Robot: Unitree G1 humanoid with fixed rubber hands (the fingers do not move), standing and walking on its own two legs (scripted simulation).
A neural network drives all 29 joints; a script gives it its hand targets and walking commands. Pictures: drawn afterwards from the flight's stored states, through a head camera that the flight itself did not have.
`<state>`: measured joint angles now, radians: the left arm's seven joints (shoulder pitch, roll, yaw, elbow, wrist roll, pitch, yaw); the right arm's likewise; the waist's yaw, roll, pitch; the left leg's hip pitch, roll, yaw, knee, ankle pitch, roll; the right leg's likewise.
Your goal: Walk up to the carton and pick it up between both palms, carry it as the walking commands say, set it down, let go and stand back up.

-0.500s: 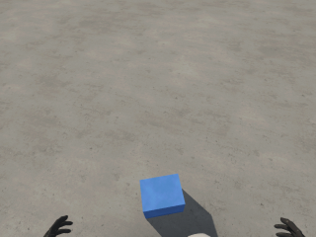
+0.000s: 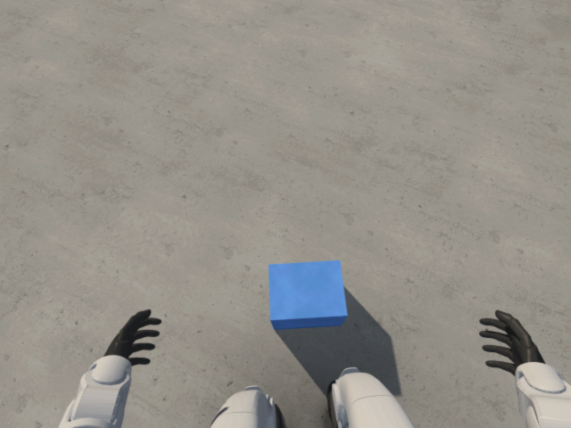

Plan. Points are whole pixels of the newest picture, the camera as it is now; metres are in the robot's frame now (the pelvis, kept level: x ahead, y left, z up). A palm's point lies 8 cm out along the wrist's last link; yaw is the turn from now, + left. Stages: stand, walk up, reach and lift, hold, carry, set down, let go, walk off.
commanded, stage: reach and lift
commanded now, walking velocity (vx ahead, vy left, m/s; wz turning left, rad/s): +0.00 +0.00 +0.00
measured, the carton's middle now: (306, 296) +0.43 -0.04 -0.66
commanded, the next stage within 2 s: none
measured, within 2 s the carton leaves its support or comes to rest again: neither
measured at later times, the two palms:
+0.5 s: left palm (171, 292) +0.33 +0.21 -0.14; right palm (460, 304) +0.26 -0.28 -0.15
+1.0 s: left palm (207, 240) +0.44 +0.16 -0.19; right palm (409, 239) +0.41 -0.24 -0.20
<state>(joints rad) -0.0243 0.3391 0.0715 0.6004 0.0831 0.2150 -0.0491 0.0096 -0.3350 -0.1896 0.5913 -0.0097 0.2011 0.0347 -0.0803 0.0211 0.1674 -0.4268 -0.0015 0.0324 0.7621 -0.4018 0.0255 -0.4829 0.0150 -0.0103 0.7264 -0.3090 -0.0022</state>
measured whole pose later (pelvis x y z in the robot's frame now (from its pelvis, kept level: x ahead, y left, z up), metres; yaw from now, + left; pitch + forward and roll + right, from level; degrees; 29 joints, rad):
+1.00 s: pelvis -0.06 -0.02 -0.09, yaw +3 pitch +40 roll +1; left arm -1.10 0.29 0.24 0.95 -0.03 0.15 0.01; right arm -0.99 -0.25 -0.30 0.84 0.05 0.14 -0.04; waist -0.07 0.02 0.01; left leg -1.44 -0.02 0.02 1.11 -0.36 0.01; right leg -1.50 -0.01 -0.03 1.07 -0.27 -0.03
